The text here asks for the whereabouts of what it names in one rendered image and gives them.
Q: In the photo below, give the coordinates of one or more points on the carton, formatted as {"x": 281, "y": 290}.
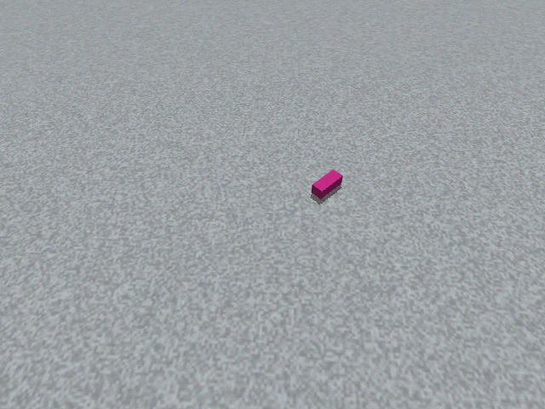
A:
{"x": 326, "y": 184}

